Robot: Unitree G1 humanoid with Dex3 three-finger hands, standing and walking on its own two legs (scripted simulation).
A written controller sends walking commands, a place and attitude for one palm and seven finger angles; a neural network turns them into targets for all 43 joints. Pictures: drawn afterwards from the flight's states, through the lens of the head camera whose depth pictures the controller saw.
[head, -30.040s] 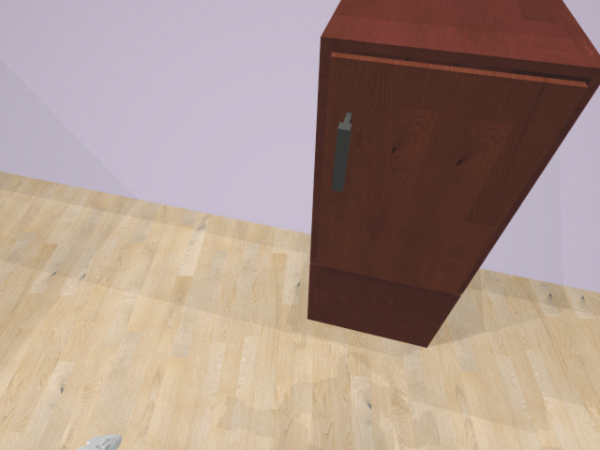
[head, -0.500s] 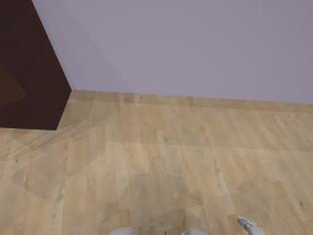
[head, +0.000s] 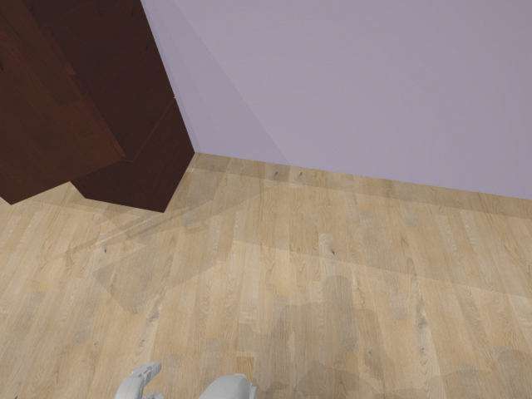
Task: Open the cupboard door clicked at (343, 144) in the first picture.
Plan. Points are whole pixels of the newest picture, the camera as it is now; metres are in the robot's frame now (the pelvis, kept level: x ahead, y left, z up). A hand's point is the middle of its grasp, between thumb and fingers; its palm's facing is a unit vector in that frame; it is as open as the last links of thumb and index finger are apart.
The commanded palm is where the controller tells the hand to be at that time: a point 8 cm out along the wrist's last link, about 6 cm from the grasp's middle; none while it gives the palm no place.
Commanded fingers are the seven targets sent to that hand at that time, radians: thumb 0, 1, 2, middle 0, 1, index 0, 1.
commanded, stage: turn to face it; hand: left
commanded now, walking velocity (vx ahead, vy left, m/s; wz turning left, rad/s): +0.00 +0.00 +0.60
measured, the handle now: out of the picture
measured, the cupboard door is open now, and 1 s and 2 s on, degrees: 43 43 43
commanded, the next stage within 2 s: take the last steps up to it in 0.78 s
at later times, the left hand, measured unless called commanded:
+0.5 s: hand out of the picture -0.04 +0.25 -0.18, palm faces +0.36 -0.90 -0.26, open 7.4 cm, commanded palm none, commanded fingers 0.00 0.90 0.90 -0.20 -0.30 -0.20 -0.30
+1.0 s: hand out of the picture +0.04 +0.20 -0.15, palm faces +0.45 -0.86 -0.24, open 7.2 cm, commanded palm none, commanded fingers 0.00 0.90 0.90 -0.20 -0.30 -0.20 -0.30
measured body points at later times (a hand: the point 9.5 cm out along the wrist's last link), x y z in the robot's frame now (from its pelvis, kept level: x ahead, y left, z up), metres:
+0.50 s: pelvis +0.01 +0.04 +0.00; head +0.06 +0.07 +0.44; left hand -0.05 +0.30 -0.16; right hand +0.23 -0.16 -0.13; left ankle -0.01 +0.12 -0.73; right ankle +0.00 -0.11 -0.66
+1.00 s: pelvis +0.05 +0.01 +0.00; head +0.09 +0.00 +0.45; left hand +0.01 +0.25 -0.13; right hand +0.16 -0.21 -0.16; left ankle -0.04 +0.11 -0.66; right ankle +0.06 -0.09 -0.73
